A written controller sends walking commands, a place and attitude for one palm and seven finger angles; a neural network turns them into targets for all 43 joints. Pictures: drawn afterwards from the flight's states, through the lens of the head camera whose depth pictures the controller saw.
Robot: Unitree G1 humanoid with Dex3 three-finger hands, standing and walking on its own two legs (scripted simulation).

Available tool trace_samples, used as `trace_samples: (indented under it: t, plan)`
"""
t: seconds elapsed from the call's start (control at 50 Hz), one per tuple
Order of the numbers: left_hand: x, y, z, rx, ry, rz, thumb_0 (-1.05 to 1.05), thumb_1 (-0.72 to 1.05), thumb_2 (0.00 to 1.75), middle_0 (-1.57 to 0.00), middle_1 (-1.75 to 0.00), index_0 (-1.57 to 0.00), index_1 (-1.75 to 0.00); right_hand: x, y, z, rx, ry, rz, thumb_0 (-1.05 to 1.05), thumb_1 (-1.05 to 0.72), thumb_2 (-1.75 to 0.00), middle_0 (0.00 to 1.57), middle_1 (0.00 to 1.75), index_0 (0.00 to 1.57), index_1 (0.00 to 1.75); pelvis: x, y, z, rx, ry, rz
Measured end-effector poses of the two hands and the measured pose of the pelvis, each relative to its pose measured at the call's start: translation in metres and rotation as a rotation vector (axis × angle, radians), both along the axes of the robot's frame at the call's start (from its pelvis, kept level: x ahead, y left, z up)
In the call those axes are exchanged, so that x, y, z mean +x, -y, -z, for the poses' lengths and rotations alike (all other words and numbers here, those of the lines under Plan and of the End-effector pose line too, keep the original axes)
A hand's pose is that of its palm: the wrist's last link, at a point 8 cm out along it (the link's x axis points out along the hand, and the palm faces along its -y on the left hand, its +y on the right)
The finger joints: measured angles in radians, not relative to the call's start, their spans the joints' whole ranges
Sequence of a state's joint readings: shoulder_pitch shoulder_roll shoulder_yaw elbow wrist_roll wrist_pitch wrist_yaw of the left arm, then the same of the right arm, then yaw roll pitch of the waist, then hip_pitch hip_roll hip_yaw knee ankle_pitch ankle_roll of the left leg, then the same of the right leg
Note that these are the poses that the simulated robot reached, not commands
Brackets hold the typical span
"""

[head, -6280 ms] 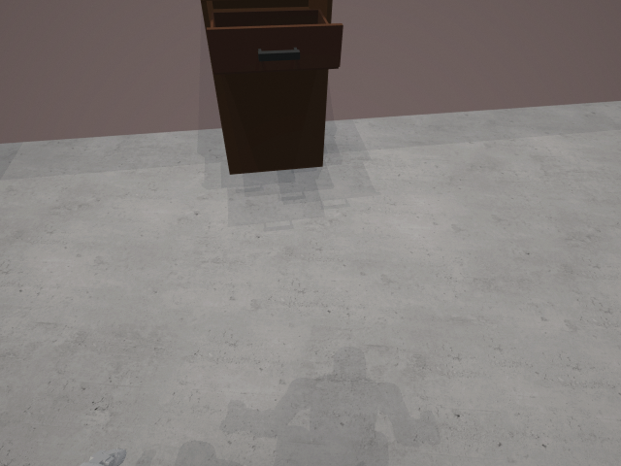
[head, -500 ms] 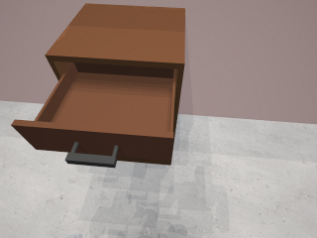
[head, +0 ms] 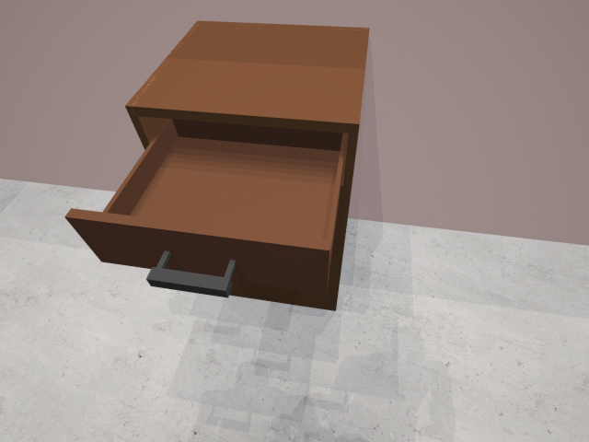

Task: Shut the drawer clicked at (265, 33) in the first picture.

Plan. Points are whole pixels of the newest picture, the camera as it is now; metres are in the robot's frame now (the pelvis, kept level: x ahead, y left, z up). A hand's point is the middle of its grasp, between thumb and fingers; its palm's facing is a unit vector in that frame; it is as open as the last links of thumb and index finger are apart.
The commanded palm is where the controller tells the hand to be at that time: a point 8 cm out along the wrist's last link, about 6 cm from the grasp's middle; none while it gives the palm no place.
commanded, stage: come to a stop and stand still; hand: left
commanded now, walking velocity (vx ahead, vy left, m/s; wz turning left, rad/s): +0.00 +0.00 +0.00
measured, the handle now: (194, 271) +0.37 +0.22 -0.05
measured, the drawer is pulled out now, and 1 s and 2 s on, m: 0.29 0.29 0.29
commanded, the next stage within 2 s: look again from close up in 0.40 s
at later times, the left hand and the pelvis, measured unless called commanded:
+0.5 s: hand out of the picture +0.02 +0.22 -0.18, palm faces +0.03 -0.98 -0.21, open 7.3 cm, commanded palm none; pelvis +0.01 +0.04 -0.01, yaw -1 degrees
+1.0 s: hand out of the picture +0.00 +0.23 -0.19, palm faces +0.01 -0.98 -0.18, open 7.4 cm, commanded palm none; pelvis -0.01 +0.06 -0.01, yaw +0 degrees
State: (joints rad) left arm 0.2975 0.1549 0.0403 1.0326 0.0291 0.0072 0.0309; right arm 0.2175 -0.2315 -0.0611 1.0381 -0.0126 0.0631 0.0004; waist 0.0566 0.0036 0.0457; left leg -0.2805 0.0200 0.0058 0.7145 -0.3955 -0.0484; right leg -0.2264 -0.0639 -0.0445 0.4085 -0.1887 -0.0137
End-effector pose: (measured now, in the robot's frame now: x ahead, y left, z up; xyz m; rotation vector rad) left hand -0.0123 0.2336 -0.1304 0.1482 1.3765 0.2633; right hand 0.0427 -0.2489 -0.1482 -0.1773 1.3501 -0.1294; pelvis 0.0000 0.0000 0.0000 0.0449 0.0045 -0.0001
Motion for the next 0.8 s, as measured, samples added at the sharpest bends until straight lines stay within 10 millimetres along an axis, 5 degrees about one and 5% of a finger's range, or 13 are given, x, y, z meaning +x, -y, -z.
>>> trace_samples:
  t: [0.1,0.2,0.46,0.62,0.8]
  plan:
    - [-0.020,-0.023,0.025,-0.049,-0.055,-0.022,0.01,0.90,0.89,-0.20,-0.30,-0.20,-0.30,0.019,-0.028,-0.004,-0.039,0.103,-0.018,0.00,-0.92,-0.90,0.19,0.30,0.20,0.29,-0.002,-0.025,0.012,-0.048,0.010,-0.003]
    - [-0.016,-0.035,0.032,-0.073,-0.060,-0.009,0.01,0.90,0.89,-0.20,-0.30,-0.20,-0.30,0.016,-0.061,-0.012,-0.028,0.104,-0.020,0.00,-0.92,-0.90,0.20,0.30,0.20,0.29,0.002,-0.037,0.008,-0.035,0.019,0.005]
    - [0.021,-0.031,0.019,-0.054,-0.005,0.062,0.01,0.92,0.89,-0.20,-0.30,-0.20,-0.30,-0.023,-0.067,0.006,0.010,0.001,0.049,0.00,-0.95,-0.90,0.20,0.30,0.20,0.29,0.005,-0.043,0.006,-0.037,0.029,0.010]
    - [0.023,-0.030,0.024,-0.036,0.020,0.110,0.01,0.91,0.89,-0.20,-0.30,-0.20,-0.30,-0.053,-0.071,0.009,0.030,-0.024,0.070,0.00,-0.92,-0.90,0.20,0.30,0.20,0.29,-0.003,-0.041,0.011,-0.047,0.025,0.013]
    - [0.021,-0.036,0.029,-0.056,0.064,0.117,0.01,0.91,0.89,-0.20,-0.30,-0.20,-0.30,-0.062,-0.081,0.008,0.035,-0.006,0.065,0.00,-0.91,-0.90,0.20,0.30,0.20,0.29,-0.010,-0.046,0.014,-0.052,0.039,0.009]
